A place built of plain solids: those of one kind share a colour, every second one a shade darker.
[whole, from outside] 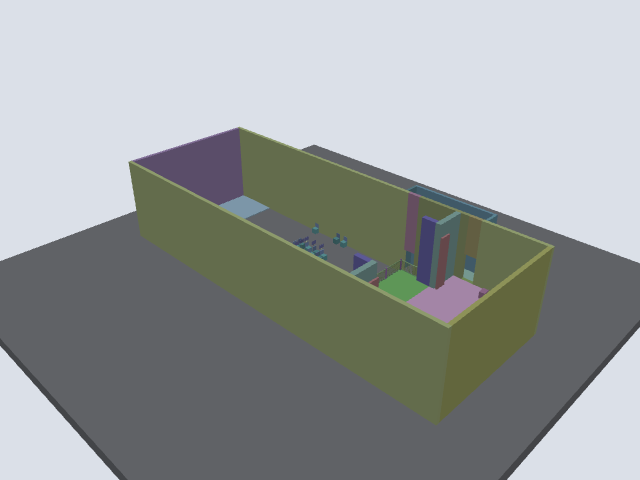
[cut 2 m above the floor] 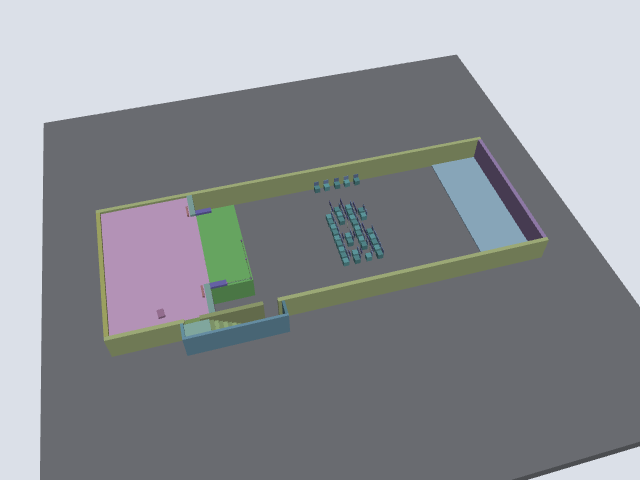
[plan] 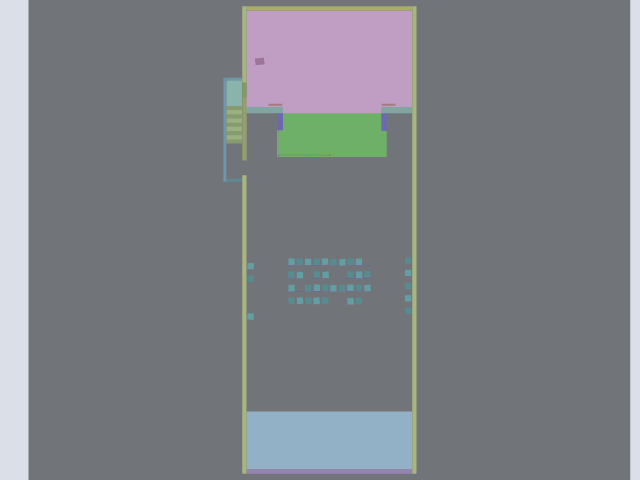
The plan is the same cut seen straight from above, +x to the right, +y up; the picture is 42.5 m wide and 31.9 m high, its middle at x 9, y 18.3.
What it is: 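A parish, school or music hall with a timber stage behind a plastered proscenium wall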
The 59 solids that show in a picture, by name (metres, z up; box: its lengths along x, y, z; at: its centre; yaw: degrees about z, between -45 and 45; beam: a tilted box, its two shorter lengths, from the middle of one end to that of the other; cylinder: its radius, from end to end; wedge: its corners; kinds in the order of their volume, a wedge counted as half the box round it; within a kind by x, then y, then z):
{
 "boards_main_1": {"box": [11.0, 6.82, 1.86], "at": [9.62, 30.14, 0.88]},
 "wall_side_1": {"box": [0.3, 19.84, 6.98], "at": [3.97, 12.68, 3.44]},
 "wall_side_2": {"box": [0.3, 4.2, 6.98], "at": [3.97, 25.68, 3.44]},
 "wall_side_3": {"box": [0.3, 5.08, 6.98], "at": [3.97, 31.31, 3.44]},
 "wall_side_4": {"box": [0.3, 31.09, 6.98], "at": [15.27, 18.3, 3.44]},
 "boards_fore_1": {"box": [7.3, 2.91, 1.86], "at": [9.79, 25.27, 0.88]},
 "wall_back_1": {"box": [11.0, 0.3, 6.98], "at": [9.62, 33.69, 3.44]},
 "wall_rear_1": {"box": [11.0, 0.3, 6.98], "at": [9.62, 2.91, 3.44]},
 "wall_pros_1": {"box": [2.41, 0.41, 6.98], "at": [5.33, 26.93, 3.44]},
 "wall_pros_2": {"box": [2.05, 0.41, 6.98], "at": [14.09, 26.93, 3.44]},
 "wall_pass_out_1": {"box": [0.2, 6.91, 6.98], "at": [2.68, 25.62, 3.44]},
 "wall_pier_1": {"box": [0.4, 1.13, 6.98], "at": [6.34, 26.16, 3.44]},
 "wall_pier_2": {"box": [0.37, 1.18, 6.98], "at": [13.25, 26.14, 3.44]},
 "floor_rear_1": {"box": [11.0, 3.84, 0.14], "at": [9.62, 4.98, 0.02]},
 "step_1": {"box": [1.05, 0.56, 0.23], "at": [3.3, 24.98, 0.07]},
 "step_2": {"box": [1.05, 0.56, 0.41], "at": [3.3, 25.26, 0.16]},
 "step_3": {"box": [1.05, 0.56, 0.59], "at": [3.3, 25.54, 0.25]},
 "step_4": {"box": [1.05, 0.56, 0.77], "at": [3.3, 25.82, 0.34]},
 "step_5": {"box": [1.05, 0.56, 0.95], "at": [3.3, 26.1, 0.43]},
 "step_6": {"box": [1.05, 0.56, 1.13], "at": [3.3, 26.38, 0.52]},
 "step_7": {"box": [1.05, 0.56, 1.31], "at": [3.3, 26.65, 0.61]},
 "step_8": {"box": [1.05, 0.56, 1.49], "at": [3.3, 26.93, 0.7]},
 "step_9": {"box": [1.05, 0.56, 1.68], "at": [3.3, 27.21, 0.79]},
 "boards_pass_1": {"box": [1.05, 1.67, 1.86], "at": [3.3, 28.04, 0.88]},
 "wall_pass_end_1": {"box": [1.05, 0.2, 6.98], "at": [3.3, 22.26, 3.44]},
 "wall_pass_end_2": {"box": [1.05, 0.2, 6.98], "at": [3.3, 28.98, 3.44]},
 "chair_seat_1": {"box": [0.42, 0.42, 0.45], "at": [4.39, 13.21, 0.23], "yaw": -1.4},
 "chair_seat_2": {"box": [0.42, 0.42, 0.45], "at": [4.39, 15.73, 0.23], "yaw": -2.8},
 "chair_seat_3": {"box": [0.42, 0.42, 0.45], "at": [4.39, 16.56, 0.23], "yaw": -2.9},
 "chair_seat_4": {"box": [0.42, 0.42, 0.45], "at": [7.1, 14.26, 0.23], "yaw": 4.1},
 "chair_seat_5": {"box": [0.42, 0.42, 0.45], "at": [7.1, 16.01, 0.23], "yaw": 2.0},
 "chair_seat_6": {"box": [0.42, 0.42, 0.45], "at": [7.11, 15.11, 0.23], "yaw": -0.9},
 "chair_seat_7": {"box": [0.42, 0.42, 0.45], "at": [7.11, 16.86, 0.23], "yaw": 1.2},
 "chair_seat_8": {"box": [0.42, 0.42, 0.45], "at": [7.64, 16.86, 0.23], "yaw": 1.2},
 "chair_seat_9": {"box": [0.42, 0.42, 0.45], "at": [7.67, 14.27, 0.23], "yaw": 3.9},
 "chair_seat_10": {"box": [0.42, 0.42, 0.45], "at": [8.2, 16.85, 0.23], "yaw": -0.8},
 "chair_seat_11": {"box": [0.42, 0.42, 0.45], "at": [8.21, 15.11, 0.23], "yaw": -1.2},
 "chair_seat_12": {"box": [0.42, 0.42, 0.45], "at": [8.78, 16.85, 0.23], "yaw": -0.8},
 "chair_seat_13": {"box": [0.42, 0.42, 0.45], "at": [8.79, 15.13, 0.23], "yaw": -2.4},
 "chair_seat_14": {"box": [0.42, 0.42, 0.45], "at": [8.8, 16.01, 0.23], "yaw": -1.0},
 "chair_seat_15": {"box": [0.42, 0.42, 0.45], "at": [9.36, 15.14, 0.23], "yaw": 2.0},
 "chair_seat_16": {"box": [0.42, 0.42, 0.45], "at": [10.49, 16.83, 0.23], "yaw": -1.3},
 "chair_seat_17": {"box": [0.42, 0.42, 0.45], "at": [11.02, 16.0, 0.23], "yaw": 0.1},
 "chair_seat_18": {"box": [0.42, 0.42, 0.45], "at": [11.03, 14.23, 0.23], "yaw": -0.4},
 "chair_seat_19": {"box": [0.42, 0.42, 0.45], "at": [11.03, 16.86, 0.23], "yaw": 0.1},
 "chair_seat_20": {"box": [0.42, 0.42, 0.45], "at": [12.15, 16.04, 0.23], "yaw": 1.2},
 "chair_seat_21": {"box": [0.42, 0.42, 0.45], "at": [12.16, 15.11, 0.23], "yaw": 1.1},
 "chair_seat_22": {"box": [0.42, 0.42, 0.45], "at": [14.85, 13.59, 0.23], "yaw": 1.9},
 "chair_seat_23": {"box": [0.42, 0.42, 0.45], "at": [14.85, 14.42, 0.23], "yaw": 2.3},
 "chair_seat_24": {"box": [0.42, 0.42, 0.45], "at": [14.85, 15.25, 0.23], "yaw": 0.3},
 "chair_seat_25": {"box": [0.42, 0.42, 0.45], "at": [14.85, 16.12, 0.23], "yaw": 0.9},
 "chair_seat_26": {"box": [0.42, 0.42, 0.45], "at": [14.85, 16.93, 0.23], "yaw": -0.1},
 "wall_side_over_hall_1": {"box": [0.3, 0.98, 4.83], "at": [3.97, 23.09, 4.51]},
 "drape_1": {"box": [0.91, 0.14, 4.18], "at": [6.04, 27.28, 3.85]},
 "drape_2": {"box": [0.91, 0.14, 4.18], "at": [13.56, 27.28, 3.85]},
 "wall_side_over_wing_1": {"box": [0.3, 0.98, 3.02], "at": [3.97, 28.28, 5.42]},
 "boards_sill_1": {"box": [0.3, 0.98, 1.86], "at": [3.97, 28.28, 0.88]},
 "crate_1": {"box": [0.6, 0.45, 0.52], "at": [4.99, 30.17, 2.07], "yaw": 6.9},
 "guard_rail_low_1": {"box": [3.42, 0.05, 0.04], "at": [7.97, 23.93, 1.9]}
}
